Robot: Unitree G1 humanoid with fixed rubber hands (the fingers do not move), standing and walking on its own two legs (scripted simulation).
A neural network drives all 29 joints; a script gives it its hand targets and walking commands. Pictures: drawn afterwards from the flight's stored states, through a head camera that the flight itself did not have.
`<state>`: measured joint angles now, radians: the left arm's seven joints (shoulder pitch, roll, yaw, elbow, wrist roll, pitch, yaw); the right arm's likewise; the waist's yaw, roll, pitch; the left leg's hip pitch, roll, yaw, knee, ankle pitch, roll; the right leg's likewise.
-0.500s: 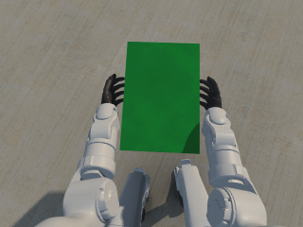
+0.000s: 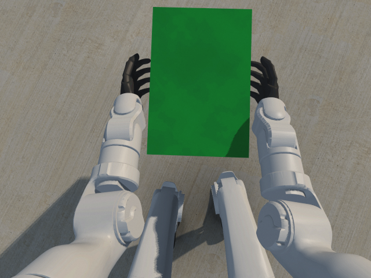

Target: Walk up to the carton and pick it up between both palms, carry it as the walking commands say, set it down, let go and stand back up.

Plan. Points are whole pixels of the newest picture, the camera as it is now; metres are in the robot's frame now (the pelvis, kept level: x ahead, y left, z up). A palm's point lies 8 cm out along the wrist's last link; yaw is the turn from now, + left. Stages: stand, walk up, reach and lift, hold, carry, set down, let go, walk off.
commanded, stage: set down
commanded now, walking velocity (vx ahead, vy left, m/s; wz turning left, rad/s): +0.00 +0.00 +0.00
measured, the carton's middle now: (197, 97) +0.48 -0.03 -0.17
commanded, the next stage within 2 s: none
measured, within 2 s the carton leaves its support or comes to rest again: neither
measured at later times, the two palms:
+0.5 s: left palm (142, 93) +0.50 +0.11 -0.17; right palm (255, 96) +0.47 -0.17 -0.18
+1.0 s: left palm (150, 94) +0.53 +0.10 -0.26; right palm (247, 96) +0.50 -0.17 -0.27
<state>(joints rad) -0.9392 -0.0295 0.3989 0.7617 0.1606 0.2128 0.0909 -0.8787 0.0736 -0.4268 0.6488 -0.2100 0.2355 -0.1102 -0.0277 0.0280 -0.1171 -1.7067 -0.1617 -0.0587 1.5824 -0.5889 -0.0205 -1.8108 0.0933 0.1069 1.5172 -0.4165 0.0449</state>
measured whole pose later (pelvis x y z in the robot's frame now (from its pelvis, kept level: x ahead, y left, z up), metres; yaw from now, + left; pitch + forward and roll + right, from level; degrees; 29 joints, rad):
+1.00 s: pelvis -0.02 +0.00 -0.13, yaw +2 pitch +45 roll +2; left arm -1.33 0.11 0.33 0.86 0.10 0.26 0.14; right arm -1.25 -0.06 -0.46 0.71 -0.18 0.29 -0.11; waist -0.05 0.03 0.11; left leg -2.13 -0.21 -0.04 2.00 -0.66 -0.05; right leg -2.23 0.12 0.10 1.93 -0.48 0.07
